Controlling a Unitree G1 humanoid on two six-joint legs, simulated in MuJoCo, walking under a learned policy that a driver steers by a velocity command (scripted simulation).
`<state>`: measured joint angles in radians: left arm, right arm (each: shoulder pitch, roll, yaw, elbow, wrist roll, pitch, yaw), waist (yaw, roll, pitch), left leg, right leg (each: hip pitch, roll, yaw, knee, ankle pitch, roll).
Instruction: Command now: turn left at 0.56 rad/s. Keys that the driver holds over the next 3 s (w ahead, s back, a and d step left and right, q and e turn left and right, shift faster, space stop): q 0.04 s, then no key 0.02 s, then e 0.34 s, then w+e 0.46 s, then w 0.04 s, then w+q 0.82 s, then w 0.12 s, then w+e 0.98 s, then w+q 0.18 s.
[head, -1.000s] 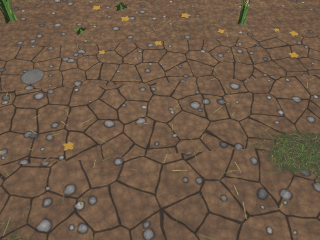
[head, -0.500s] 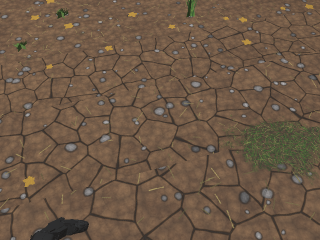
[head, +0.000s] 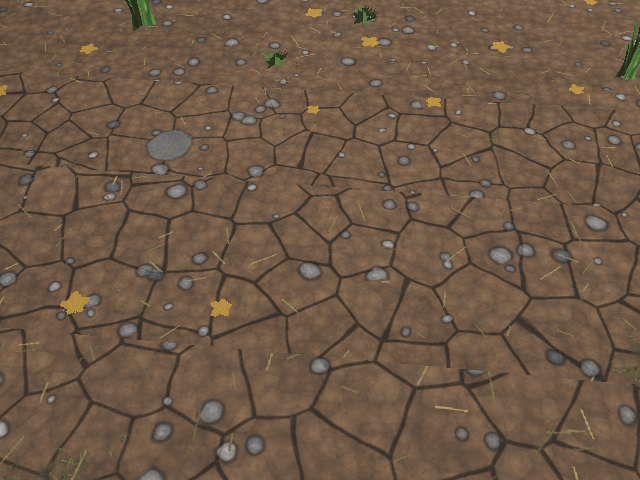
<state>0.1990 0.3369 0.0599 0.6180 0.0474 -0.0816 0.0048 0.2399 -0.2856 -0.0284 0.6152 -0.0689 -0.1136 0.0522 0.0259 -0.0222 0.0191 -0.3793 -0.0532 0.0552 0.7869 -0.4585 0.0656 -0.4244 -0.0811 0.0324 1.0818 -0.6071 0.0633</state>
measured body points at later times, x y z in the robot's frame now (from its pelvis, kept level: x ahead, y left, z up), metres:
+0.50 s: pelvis +0.04 -0.04 -0.08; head +0.07 -0.04 +0.37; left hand +0.18 +0.19 -0.21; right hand +0.04 -0.29 -0.22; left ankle -0.02 +0.08 -0.70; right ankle +0.15 -0.18 -0.81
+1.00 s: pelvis +0.24 -0.13 -0.14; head +0.24 -0.14 +0.31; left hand +0.28 +0.08 -0.28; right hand +0.38 -0.38 -0.24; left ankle +0.47 -0.06 -0.82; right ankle +0.12 -0.19 -0.87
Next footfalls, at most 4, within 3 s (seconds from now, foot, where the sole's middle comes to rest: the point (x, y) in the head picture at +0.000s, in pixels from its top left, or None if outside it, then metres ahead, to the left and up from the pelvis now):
0.56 right None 0.16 -0.19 -0.90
1.10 left None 0.50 -0.09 -0.90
1.56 right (467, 413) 0.68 -0.30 -0.90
2.10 left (316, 333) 0.98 0.07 -1.06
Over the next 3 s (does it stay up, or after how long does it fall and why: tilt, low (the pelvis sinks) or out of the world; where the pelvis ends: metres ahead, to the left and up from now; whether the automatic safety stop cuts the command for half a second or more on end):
stays up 1.28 -0.16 -0.29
